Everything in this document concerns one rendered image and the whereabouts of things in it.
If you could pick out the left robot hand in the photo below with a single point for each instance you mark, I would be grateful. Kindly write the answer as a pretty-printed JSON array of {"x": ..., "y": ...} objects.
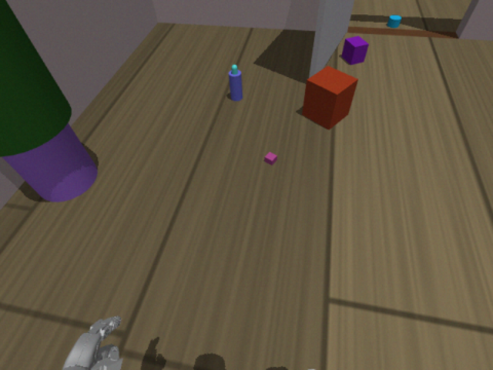
[{"x": 86, "y": 352}]

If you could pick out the potted plant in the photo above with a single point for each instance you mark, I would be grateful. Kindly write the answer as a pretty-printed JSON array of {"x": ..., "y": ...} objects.
[{"x": 35, "y": 137}]

